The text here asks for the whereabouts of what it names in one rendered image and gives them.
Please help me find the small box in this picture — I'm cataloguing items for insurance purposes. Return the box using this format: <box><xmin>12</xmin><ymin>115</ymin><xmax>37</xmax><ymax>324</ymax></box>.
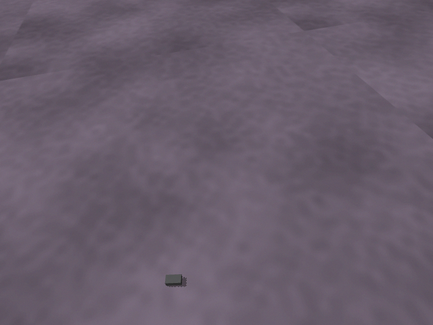
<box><xmin>165</xmin><ymin>274</ymin><xmax>182</xmax><ymax>286</ymax></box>

